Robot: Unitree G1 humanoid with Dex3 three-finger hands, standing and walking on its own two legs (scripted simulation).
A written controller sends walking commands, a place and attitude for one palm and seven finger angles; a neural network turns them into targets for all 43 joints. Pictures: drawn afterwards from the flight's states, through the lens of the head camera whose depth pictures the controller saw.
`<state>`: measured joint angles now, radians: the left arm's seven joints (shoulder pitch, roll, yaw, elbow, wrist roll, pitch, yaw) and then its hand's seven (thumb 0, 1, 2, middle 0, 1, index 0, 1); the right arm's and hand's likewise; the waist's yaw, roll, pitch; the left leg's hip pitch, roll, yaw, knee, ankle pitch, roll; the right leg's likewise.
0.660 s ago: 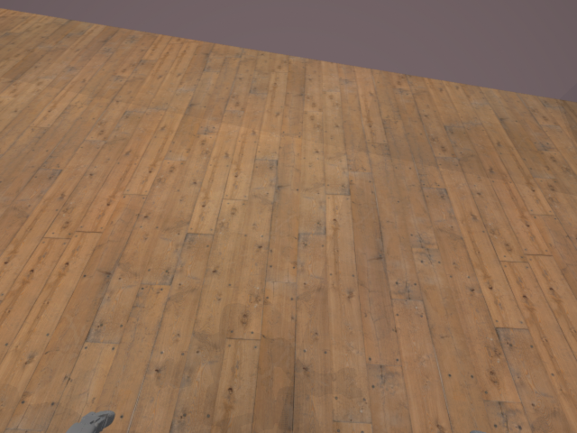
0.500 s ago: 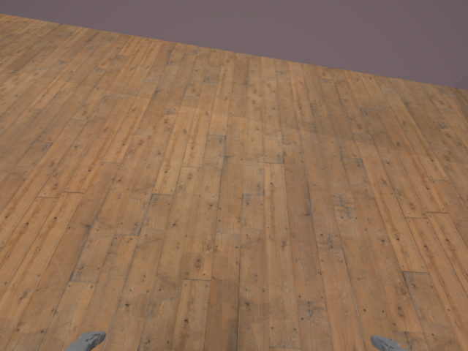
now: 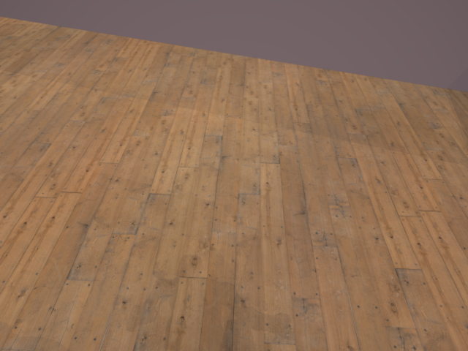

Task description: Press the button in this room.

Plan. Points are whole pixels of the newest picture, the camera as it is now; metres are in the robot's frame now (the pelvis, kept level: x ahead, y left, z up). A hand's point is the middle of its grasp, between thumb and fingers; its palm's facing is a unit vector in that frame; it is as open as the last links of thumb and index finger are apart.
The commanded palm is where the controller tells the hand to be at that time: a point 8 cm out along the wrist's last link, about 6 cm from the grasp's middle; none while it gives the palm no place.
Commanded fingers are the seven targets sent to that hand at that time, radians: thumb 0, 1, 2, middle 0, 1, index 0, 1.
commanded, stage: stand and wait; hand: left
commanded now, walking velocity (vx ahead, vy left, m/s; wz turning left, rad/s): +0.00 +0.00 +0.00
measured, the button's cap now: out of the picture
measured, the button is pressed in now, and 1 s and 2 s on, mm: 0 0 0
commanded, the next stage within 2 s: turn or walk to find it in 0.24 s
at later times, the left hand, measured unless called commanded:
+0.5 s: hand out of the picture +0.05 +0.24 -0.17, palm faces +0.04 -0.95 -0.31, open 7.3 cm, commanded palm none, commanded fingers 0.00 0.90 0.90 -0.20 -0.30 -0.20 -0.30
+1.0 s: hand out of the picture -0.02 +0.20 -0.16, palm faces +0.27 -0.92 -0.29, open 7.3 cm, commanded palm none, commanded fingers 0.00 0.90 0.90 -0.20 -0.30 -0.20 -0.30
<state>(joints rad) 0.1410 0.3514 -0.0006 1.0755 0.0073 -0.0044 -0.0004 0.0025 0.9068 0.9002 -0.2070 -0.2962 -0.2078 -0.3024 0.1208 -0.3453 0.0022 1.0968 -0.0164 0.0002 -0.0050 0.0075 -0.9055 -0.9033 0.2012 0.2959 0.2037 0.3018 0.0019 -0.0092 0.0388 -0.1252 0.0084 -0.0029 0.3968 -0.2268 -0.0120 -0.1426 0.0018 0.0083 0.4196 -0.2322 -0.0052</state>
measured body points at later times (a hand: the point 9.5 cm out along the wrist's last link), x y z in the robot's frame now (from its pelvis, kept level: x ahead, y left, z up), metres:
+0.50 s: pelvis -0.02 +0.00 -0.01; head -0.01 +0.00 +0.44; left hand +0.05 +0.28 -0.14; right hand +0.05 -0.28 -0.15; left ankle +0.00 +0.13 -0.74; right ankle +0.00 -0.12 -0.74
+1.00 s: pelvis -0.06 -0.02 -0.01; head -0.02 -0.03 +0.44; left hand -0.03 +0.25 -0.14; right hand +0.04 -0.26 -0.17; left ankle -0.02 +0.12 -0.72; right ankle -0.05 -0.14 -0.75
